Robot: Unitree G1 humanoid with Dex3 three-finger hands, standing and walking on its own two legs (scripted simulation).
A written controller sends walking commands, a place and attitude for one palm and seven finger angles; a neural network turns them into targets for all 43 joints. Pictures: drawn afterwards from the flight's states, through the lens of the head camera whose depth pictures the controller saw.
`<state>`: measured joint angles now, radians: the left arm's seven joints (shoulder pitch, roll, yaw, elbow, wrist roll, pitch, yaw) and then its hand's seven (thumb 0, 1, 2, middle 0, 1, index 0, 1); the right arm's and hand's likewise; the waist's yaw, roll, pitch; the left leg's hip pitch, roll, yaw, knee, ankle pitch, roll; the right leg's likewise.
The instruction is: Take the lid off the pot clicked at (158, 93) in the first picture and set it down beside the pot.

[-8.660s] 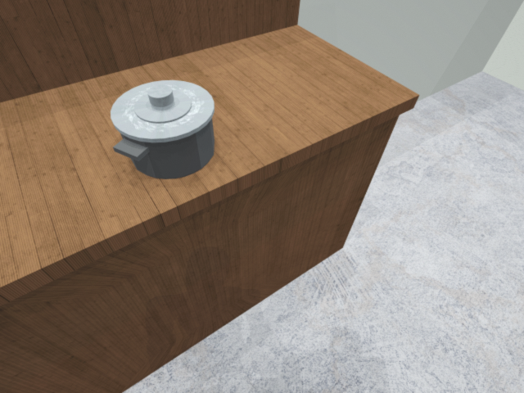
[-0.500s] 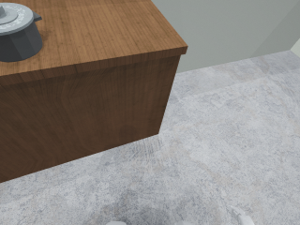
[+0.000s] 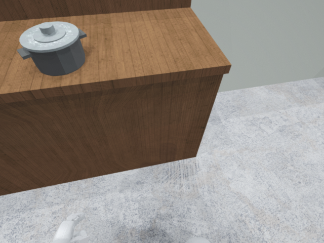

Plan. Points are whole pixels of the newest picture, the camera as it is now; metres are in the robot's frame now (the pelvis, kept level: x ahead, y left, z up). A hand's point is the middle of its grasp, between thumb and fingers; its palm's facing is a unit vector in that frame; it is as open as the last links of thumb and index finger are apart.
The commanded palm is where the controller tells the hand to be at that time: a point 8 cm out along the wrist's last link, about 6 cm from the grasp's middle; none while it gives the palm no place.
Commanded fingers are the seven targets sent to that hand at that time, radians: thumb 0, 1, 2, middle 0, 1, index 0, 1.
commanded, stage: turn to face it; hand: left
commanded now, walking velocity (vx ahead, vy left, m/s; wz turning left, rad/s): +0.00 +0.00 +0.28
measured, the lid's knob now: (47, 28) +0.71 +0.37 +0.15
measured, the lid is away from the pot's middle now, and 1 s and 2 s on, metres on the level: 0.00 0.00 0.00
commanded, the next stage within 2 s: take the last steps up to it in 0.20 s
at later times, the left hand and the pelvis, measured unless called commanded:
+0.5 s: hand out of the picture -0.03 +0.12 -0.15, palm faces +0.28 -0.92 -0.27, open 7.4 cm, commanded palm none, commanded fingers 0.00 0.90 0.90 -0.20 -0.30 -0.20 -0.30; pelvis +0.00 -0.07 +0.00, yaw +11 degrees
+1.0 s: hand out of the picture -0.03 +0.22 -0.18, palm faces +0.35 -0.92 -0.18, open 7.4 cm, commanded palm none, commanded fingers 0.00 0.90 0.90 -0.20 -0.30 -0.20 -0.30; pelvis +0.10 +0.08 -0.01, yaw +13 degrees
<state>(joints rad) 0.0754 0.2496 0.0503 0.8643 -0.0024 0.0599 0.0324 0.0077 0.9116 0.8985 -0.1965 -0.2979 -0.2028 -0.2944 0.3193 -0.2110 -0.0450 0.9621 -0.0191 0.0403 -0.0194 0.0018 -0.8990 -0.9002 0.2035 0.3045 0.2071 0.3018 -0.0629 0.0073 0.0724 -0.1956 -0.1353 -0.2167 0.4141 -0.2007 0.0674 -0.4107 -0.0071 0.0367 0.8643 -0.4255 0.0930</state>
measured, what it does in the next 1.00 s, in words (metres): walks ahead: right foot, then left foot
